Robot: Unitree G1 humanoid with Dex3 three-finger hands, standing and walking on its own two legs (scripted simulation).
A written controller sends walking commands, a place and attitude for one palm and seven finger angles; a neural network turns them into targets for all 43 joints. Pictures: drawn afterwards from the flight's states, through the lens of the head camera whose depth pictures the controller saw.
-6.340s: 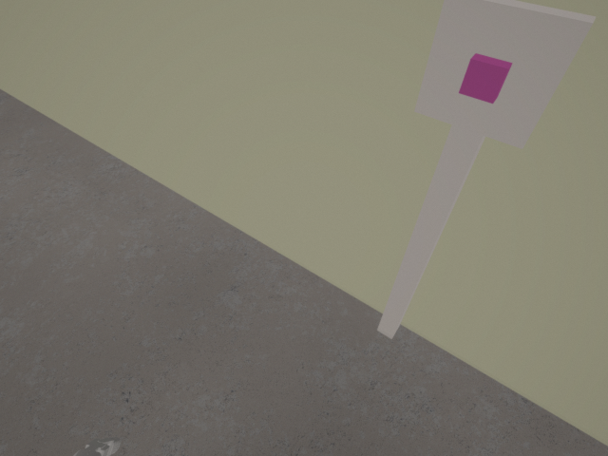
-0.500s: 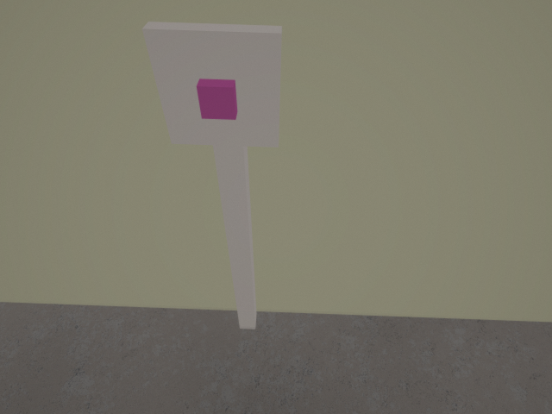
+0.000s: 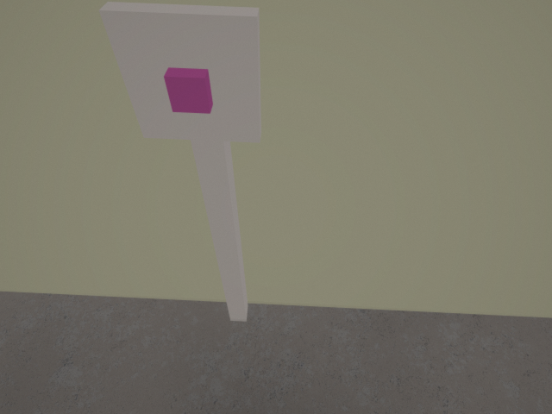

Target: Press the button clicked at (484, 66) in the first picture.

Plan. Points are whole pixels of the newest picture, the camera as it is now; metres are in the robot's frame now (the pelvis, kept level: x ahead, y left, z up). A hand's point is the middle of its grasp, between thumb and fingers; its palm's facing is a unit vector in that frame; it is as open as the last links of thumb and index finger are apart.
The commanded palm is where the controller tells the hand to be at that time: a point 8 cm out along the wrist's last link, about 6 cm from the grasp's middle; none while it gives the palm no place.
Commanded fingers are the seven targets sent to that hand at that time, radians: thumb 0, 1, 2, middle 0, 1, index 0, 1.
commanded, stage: come to a stop and stand still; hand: left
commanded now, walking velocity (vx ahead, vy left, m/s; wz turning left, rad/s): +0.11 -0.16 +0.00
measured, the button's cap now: (190, 89) +0.50 +0.17 +0.21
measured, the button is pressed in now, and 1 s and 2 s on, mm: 0 0 0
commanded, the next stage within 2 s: look again from close up in 1.00 s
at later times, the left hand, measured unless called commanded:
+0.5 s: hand out of the picture +0.04 +0.16 -0.17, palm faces +0.04 -0.97 -0.23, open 7.4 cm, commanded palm none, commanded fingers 0.00 0.90 0.90 -0.20 -0.30 -0.20 -0.30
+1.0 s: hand out of the picture +0.02 +0.12 -0.17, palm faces +0.03 -0.98 -0.18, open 7.4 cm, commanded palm none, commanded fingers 0.00 0.90 0.90 -0.20 -0.30 -0.20 -0.30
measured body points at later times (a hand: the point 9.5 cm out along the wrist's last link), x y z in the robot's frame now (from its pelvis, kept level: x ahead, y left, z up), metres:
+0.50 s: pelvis +0.02 -0.02 +0.00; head +0.03 -0.03 +0.45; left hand +0.04 +0.21 -0.15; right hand +0.11 -0.24 -0.15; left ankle +0.06 +0.09 -0.73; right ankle +0.00 -0.13 -0.73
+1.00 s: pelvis +0.03 -0.05 +0.01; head +0.04 -0.04 +0.46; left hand +0.02 +0.17 -0.15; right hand +0.01 -0.26 -0.15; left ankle +0.06 +0.09 -0.73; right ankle +0.00 -0.13 -0.73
